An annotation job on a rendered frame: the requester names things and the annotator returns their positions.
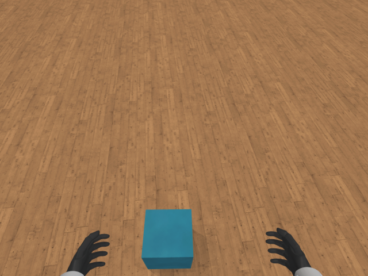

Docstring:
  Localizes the left robot hand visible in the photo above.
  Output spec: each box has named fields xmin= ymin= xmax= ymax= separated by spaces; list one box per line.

xmin=66 ymin=231 xmax=110 ymax=276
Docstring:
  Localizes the carton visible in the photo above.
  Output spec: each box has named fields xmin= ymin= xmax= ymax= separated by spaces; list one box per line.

xmin=141 ymin=209 xmax=193 ymax=269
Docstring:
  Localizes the right robot hand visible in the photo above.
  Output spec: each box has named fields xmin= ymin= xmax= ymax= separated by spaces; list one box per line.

xmin=266 ymin=228 xmax=311 ymax=276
